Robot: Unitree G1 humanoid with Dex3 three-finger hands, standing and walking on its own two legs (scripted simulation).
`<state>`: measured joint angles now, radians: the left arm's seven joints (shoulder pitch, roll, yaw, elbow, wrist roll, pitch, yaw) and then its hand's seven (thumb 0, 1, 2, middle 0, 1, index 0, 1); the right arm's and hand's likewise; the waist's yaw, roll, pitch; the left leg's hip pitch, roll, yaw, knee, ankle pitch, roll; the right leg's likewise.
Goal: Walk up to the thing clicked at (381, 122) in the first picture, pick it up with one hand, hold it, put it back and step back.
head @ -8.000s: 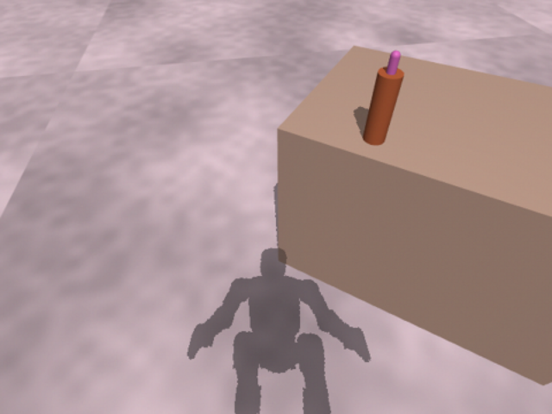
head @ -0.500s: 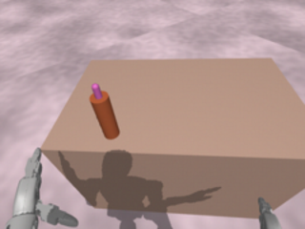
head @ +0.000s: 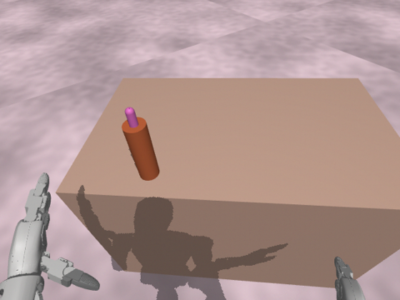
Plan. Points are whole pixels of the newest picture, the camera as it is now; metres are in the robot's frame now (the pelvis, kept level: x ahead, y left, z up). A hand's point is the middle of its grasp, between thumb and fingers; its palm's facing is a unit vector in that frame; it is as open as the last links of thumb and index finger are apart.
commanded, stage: rise first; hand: left
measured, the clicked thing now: (140, 144) +0.46 +0.21 +0.04
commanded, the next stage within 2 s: go down in 0.10 s
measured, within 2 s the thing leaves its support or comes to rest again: neither
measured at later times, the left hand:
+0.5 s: hand (62, 222) +0.21 +0.28 +0.09, palm faces +0.35 -0.87 -0.34, open 17.5 cm
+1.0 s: hand (52, 180) +0.29 +0.33 +0.11, palm faces +0.16 -0.98 -0.07, open 17.5 cm
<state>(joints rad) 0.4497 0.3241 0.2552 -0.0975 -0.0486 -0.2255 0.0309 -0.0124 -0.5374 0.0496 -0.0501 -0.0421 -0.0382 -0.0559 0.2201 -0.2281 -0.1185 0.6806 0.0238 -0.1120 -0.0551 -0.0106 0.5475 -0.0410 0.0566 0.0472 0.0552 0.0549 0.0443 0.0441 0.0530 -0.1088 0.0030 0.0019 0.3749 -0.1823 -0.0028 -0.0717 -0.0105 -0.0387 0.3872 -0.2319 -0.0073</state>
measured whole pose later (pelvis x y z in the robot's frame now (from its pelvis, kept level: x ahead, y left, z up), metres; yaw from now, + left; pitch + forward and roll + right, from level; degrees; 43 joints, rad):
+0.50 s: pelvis +0.01 +0.00 -0.01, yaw +0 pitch -3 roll +0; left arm 0.34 0.33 0.35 0.01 -0.10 -0.30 -0.05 -0.01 -0.57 0.03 -0.08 -0.06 -0.07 -0.07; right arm 0.21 -0.24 -0.15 0.69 0.02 -0.11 -0.04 -0.01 0.51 -0.06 0.06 0.05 0.06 0.05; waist 0.04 0.03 0.01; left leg -0.18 0.00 -0.01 0.47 -0.24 0.00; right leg -0.13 -0.02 -0.05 0.47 -0.28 0.00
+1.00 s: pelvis +0.01 +0.01 -0.01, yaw +0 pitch +1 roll +0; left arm -0.10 0.51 0.53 0.53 -0.31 -0.16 -0.49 -0.01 -0.52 0.05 -0.05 -0.03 -0.03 -0.05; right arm 0.16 -0.24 -0.05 0.79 0.05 -0.13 -0.11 -0.01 0.52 -0.06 0.06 0.05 0.05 0.05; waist 0.00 0.02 -0.05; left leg -0.26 0.00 0.01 0.48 -0.24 0.01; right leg -0.21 -0.02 -0.03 0.46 -0.27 0.01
